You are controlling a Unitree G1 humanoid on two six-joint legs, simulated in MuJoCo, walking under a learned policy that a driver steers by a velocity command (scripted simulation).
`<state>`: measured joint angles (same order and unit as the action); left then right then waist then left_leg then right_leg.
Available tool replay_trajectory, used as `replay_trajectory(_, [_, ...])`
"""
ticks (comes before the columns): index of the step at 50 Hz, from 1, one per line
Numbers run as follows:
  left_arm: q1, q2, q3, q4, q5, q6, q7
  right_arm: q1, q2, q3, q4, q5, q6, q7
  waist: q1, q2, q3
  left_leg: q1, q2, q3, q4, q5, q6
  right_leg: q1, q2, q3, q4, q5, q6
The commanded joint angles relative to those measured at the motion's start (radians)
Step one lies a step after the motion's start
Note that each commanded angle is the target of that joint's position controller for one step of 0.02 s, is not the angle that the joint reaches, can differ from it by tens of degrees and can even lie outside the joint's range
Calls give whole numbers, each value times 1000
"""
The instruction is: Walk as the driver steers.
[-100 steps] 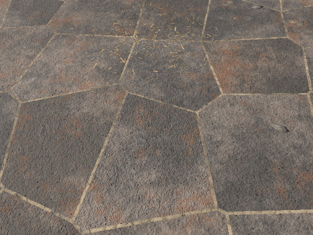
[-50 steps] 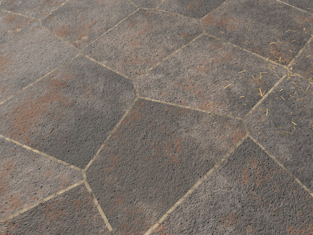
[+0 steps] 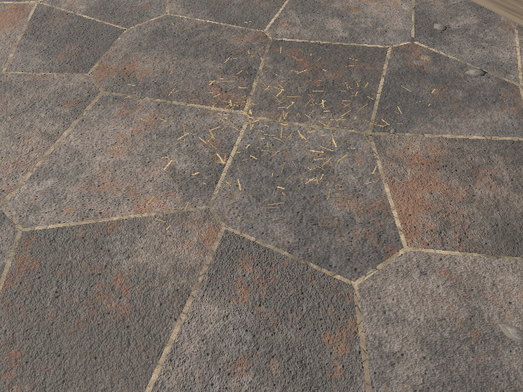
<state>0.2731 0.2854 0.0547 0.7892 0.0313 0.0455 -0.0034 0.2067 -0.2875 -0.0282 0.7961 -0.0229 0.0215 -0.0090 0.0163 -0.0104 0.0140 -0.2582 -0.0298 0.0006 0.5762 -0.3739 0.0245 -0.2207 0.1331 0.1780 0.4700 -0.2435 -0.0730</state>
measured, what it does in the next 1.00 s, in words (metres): walks ahead, turning left: left foot, then right foot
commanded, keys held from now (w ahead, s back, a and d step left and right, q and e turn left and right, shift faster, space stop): w+q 0.90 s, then w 0.06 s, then w+e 0.04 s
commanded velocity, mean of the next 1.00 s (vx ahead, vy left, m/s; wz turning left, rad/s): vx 0.44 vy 0.00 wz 0.44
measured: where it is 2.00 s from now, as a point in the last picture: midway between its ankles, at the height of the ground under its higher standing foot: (165, 249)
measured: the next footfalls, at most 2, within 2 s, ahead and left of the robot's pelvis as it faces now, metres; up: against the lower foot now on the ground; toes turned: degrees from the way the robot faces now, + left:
left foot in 0.02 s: +0.03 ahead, +0.10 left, +0.00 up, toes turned -2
right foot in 0.48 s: +0.33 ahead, -0.08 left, +0.00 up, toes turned +16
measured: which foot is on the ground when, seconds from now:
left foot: up 0.00-0.00, down 0.02-0.48, up 0.50-0.96, down 0.98-1.00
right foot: down 0.00-0.02, up 0.04-0.46, down 0.48-1.00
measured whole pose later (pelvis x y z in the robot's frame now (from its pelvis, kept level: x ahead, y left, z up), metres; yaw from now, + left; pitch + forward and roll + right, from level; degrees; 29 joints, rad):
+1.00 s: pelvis +0.42 +0.09 -0.02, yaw +32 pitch +2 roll -1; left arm 0.44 0.24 0.02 0.92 0.02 -0.06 0.02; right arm -0.02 -0.25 -0.02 0.70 -0.06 -0.03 0.06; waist 0.06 0.00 0.07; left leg -0.48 -0.05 0.10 0.56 -0.14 0.16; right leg 0.05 -0.06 -0.26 0.55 -0.47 0.00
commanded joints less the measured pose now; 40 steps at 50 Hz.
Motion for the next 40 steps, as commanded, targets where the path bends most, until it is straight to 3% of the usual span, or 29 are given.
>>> replay_trajectory(1, [-30, 76, 8, -52, 1, -29, 10, 122, -83, -7, -7, -6, -44, -13, -68, 71, 36, 284, 111, -201, -304, -123, 73, -278, -154, 138, 22, -377, -61])
replay_trajectory(2, [-65, 48, -3, -86, -9, -45, 5, 181, -198, -32, 1, -5, -50, -12, -80, 221, 30, 323, 333, -593, -461, -382, 164, -412, -21, -84, 261, -293, -7])
replay_trajectory(3, [-132, 131, 16, -105, 17, -54, 8, 194, -235, -52, 31, -6, -46, 2, -79, 144, 136, 218, 390, -727, -502, -432, 233, -498, -58, -109, 349, -262, 9])
replay_trajectory(4, [-127, 141, 20, -97, 15, -64, 0, 154, -193, -44, 23, 4, -51, 12, -44, 101, 168, 188, 353, -680, -492, -405, 238, -492, -103, -93, 393, -184, 20])
replay_trajectory(5, [-109, 133, 17, -78, 10, -72, -11, 126, -156, -38, 19, 10, -58, 19, -27, 101, 156, 188, 295, -593, -486, -316, 213, -469, -120, -97, 406, -122, 38])
replay_trajectory(7, [-106, 113, 12, -62, 18, -80, -28, 136, -128, -35, 29, 13, -71, 17, -28, 142, 107, 208, 206, -454, -480, -105, 183, -430, -130, -137, 428, -36, 66])
replay_trajectory(9, [-139, 82, 3, -70, 21, -81, -34, 195, -108, -36, 60, 19, -80, 13, -39, 127, 70, 239, 172, -398, -457, 52, 184, -435, -134, -157, 426, 20, 87])
replay_trajectory(14, [-289, 60, -9, -118, 7, -78, -31, 297, -109, -51, 95, 16, -80, 7, -94, 128, 70, 266, 167, -393, -419, 200, 205, -478, -140, -175, 300, 59, 129])
replay_trajectory(18, [-380, 55, -19, -159, -3, -88, -35, 334, -125, -62, 100, 7, -77, 1, -118, 139, 66, 251, 168, -406, -337, 377, 202, -415, -118, -183, 185, 47, 122])
replay_trajectory(20, [-350, 67, -18, -162, -9, -96, -30, 304, -135, -68, 88, 4, -76, -2, -87, 147, 46, 205, 174, -424, -291, 464, 174, -296, -105, -175, 125, 47, 104])
replay_trajectory(22, [-215, 92, -8, -126, -17, -104, -15, 234, -156, -76, 65, 8, -77, -2, -9, 137, 4, 102, 150, -425, -206, 557, 126, -37, -74, -180, 34, 50, 77])
replay_trajectory(23, [-99, 126, 6, -92, -11, -114, 1, 213, -158, -77, 59, 16, -84, 4, 52, 90, -55, 42, 97, -385, -65, 585, 96, 151, -92, -162, -23, 79, 52])
replay_trajectory(24, [52, 207, 29, -75, 9, -124, 22, 203, -117, -68, 33, 31, -93, 14, 114, -31, -177, -63, 24, -296, 188, 442, 66, 369, -273, 8, -74, -100, 9])
replay_trajectory(25, [121, 288, 44, -78, 28, -115, 34, 255, -10, -44, -9, 52, -93, 11, 98, -259, -287, -306, -110, -161, 454, -133, 42, 546, -548, 432, -203, -363, -56])
replay_trajectory(26, [78, 259, 44, -68, 17, -103, 31, 287, -83, -53, 4, 22, -77, 5, 40, -221, -228, -383, -43, -131, 592, -145, 54, 429, -576, 599, -245, -460, -99])
replay_trajectory(27, [4, 160, 23, -84, 9, -102, 25, 244, -97, -59, 21, 6, -68, 12, 15, -90, -92, -394, 12, -128, 626, -53, 63, 300, -532, 461, -250, -434, -91])
replay_trajectory(28, [-39, 102, 9, -84, 5, -108, 20, 199, -74, -54, 23, 3, -66, 24, 5, -39, -11, -374, 44, -112, 600, 17, 57, 199, -472, 293, -263, -257, -81])
replay_trajectory(29, [-49, 78, 1, -81, 8, -114, 19, 179, -61, -54, 23, -2, -61, 33, -7, -62, 11, -352, 65, -100, 576, 47, 49, 151, -427, 175, -277, -117, -65])
replay_trajectory(31, [-14, 63, -4, -54, 2, -133, 17, 156, -59, -55, 16, -14, -41, 49, -17, -103, 19, -343, 76, -77, 569, 74, 37, 129, -382, 36, -285, 104, -56])
replay_trajectory(33, [24, 64, -1, -33, -10, -151, 10, 104, -48, -52, -10, -12, -30, 61, -21, -98, 10, -388, 77, -68, 569, 112, 33, 158, -383, -37, -285, 269, -62])
replay_trajectory(37, [69, 54, -1, -2, -12, -155, 8, -45, -31, -40, -71, -16, -25, 82, -11, -80, 35, -491, 86, -35, 495, 223, 16, 184, -377, -169, -306, 414, -72])
replay_trajectory(40, [78, 61, -1, 16, -11, -153, 8, -161, -7, -19, -114, -12, -34, 96, 4, -73, 62, -426, 79, 24, 283, 343, 18, 153, -343, -271, -312, 451, -53])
